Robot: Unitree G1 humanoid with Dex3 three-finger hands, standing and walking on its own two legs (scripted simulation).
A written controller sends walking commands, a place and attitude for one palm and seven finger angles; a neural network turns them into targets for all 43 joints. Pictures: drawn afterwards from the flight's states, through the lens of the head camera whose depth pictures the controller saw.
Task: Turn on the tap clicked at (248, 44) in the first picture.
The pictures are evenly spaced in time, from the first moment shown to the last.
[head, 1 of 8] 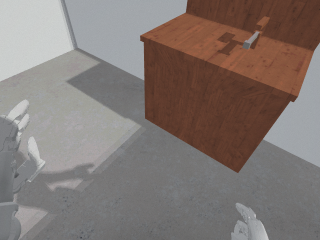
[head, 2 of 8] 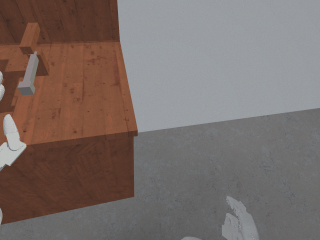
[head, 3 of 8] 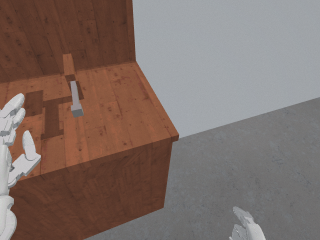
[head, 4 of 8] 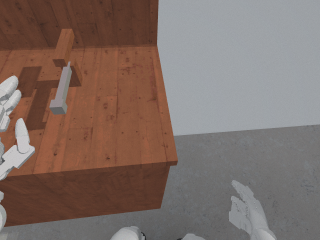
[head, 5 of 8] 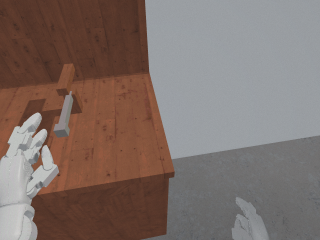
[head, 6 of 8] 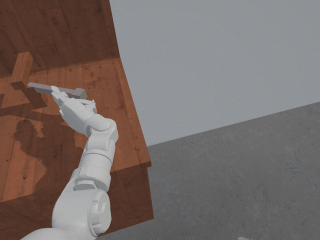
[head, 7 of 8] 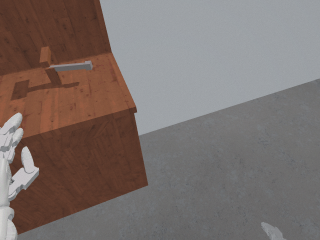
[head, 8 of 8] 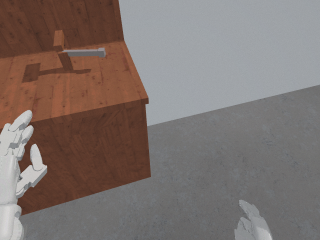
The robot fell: no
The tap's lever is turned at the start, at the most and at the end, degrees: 0 75 75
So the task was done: yes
